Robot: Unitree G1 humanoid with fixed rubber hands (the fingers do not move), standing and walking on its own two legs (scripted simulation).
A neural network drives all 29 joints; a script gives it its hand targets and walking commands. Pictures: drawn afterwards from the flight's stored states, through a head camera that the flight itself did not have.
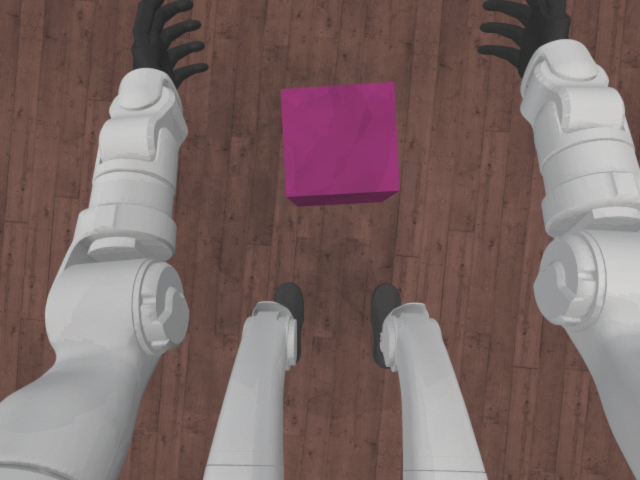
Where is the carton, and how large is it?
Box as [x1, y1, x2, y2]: [280, 82, 399, 206]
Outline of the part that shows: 393,82 280,89 286,196 298,206 382,201 399,190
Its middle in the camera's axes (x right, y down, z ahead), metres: +0.04 -0.18 +0.83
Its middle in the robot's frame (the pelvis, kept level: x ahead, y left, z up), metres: +0.53 +0.00 -0.52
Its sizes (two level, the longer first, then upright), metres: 0.210 0.200 0.250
